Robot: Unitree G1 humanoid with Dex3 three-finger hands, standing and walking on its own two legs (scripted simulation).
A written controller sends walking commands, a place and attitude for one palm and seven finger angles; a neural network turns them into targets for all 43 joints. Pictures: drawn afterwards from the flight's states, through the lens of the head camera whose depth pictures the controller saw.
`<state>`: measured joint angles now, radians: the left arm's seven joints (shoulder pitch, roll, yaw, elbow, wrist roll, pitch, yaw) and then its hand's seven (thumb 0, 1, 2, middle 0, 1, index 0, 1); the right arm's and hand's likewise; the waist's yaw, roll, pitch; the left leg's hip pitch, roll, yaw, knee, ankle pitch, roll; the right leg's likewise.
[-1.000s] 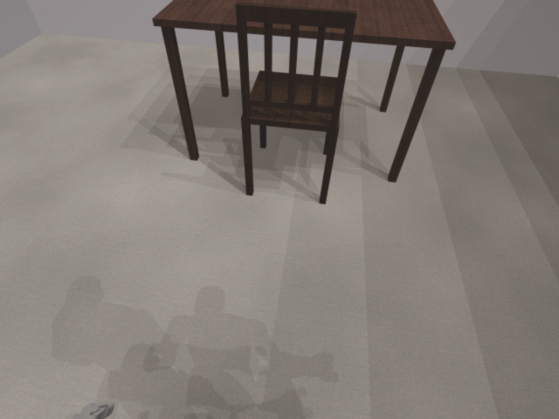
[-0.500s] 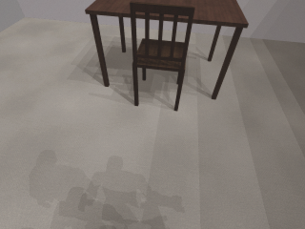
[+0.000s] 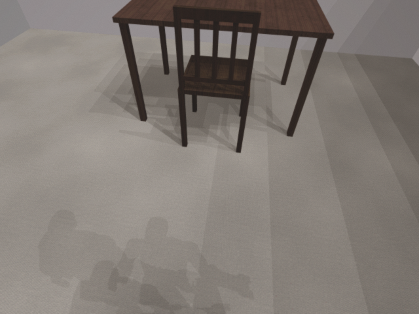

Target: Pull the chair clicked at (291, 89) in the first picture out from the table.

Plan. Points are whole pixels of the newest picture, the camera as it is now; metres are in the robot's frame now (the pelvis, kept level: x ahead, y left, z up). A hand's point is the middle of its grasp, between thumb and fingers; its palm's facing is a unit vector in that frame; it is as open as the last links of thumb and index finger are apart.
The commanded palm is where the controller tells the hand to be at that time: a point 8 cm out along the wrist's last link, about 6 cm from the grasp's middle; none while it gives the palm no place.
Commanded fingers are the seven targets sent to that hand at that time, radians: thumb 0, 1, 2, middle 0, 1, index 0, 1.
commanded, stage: look at it before walking up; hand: left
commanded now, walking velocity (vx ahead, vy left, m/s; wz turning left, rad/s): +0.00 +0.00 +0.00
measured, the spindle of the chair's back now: (215, 51) +1.29 +0.05 -0.09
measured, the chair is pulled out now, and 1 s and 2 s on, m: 0.00 0.00 0.00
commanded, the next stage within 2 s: walk to a spot facing it in 0.44 s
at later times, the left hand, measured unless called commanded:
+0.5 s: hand out of the picture +0.07 +0.24 -0.16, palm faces -0.02 -0.94 -0.33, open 7.4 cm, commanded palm none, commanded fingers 0.00 0.90 0.90 -0.20 -0.30 -0.20 -0.30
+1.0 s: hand out of the picture +0.08 +0.20 -0.19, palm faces -0.02 -0.99 -0.14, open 7.4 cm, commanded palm none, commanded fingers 0.00 0.90 0.90 -0.20 -0.30 -0.20 -0.30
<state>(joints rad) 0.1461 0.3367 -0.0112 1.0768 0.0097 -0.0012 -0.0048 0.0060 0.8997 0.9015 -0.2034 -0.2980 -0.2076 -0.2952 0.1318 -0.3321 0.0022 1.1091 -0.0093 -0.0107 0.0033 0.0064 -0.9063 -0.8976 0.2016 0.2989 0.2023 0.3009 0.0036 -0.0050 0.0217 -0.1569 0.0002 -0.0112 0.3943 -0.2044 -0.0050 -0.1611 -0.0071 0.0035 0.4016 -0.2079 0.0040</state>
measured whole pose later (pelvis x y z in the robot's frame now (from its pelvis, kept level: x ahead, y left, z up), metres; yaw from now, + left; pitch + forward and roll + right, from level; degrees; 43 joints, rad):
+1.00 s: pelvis +0.10 +0.02 -0.01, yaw -1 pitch +0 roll -1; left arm 0.34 0.19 0.03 1.12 0.02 0.01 -0.02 0.01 0.90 0.90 -0.20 -0.30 -0.20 -0.29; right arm 0.44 -0.13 0.00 1.14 -0.02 -0.08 -0.02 0.00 -0.91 -0.90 0.20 0.30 0.20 0.30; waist -0.03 -0.03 0.02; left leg -0.05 0.01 0.06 0.43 -0.38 0.03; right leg -0.43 -0.03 -0.06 1.04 -0.43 -0.03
